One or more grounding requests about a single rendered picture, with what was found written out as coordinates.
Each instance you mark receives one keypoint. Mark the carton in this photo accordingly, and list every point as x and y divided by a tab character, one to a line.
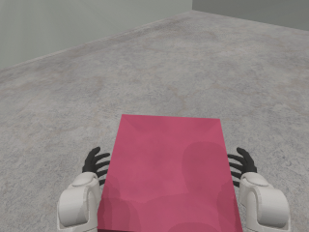
168	174

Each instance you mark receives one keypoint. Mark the left robot hand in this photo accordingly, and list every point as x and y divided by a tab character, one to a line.
91	166

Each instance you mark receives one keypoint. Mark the right robot hand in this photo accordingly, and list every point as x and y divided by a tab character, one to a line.
247	164

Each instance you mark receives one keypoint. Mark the right robot forearm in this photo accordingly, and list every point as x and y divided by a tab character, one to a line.
267	208

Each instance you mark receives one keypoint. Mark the left robot forearm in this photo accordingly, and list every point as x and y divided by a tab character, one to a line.
77	206

